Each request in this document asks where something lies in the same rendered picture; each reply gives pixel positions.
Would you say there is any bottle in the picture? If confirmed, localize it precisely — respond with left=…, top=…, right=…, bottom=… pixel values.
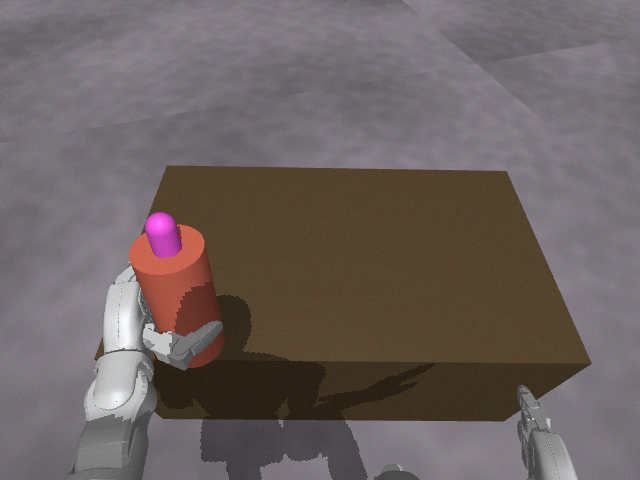
left=129, top=212, right=225, bottom=368

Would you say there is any left robot hand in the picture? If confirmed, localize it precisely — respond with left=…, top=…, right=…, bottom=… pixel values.
left=102, top=261, right=223, bottom=371

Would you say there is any right robot hand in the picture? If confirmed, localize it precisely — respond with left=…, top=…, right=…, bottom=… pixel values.
left=517, top=385, right=578, bottom=480

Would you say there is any left robot arm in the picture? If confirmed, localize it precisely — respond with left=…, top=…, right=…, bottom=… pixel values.
left=64, top=349, right=157, bottom=480

